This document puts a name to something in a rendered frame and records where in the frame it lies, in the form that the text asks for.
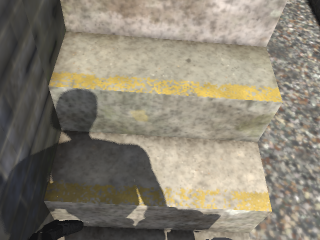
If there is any robot left hand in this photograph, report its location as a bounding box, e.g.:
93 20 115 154
27 219 84 240

